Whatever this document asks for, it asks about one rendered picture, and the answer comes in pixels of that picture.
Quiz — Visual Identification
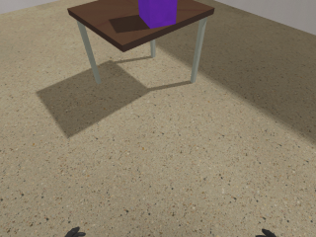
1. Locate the carton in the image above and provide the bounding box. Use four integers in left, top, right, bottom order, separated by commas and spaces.
138, 0, 178, 29

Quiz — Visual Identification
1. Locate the robot left hand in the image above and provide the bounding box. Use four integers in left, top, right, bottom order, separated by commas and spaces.
65, 226, 86, 237

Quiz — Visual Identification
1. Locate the table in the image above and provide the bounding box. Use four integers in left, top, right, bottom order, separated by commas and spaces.
67, 0, 215, 84

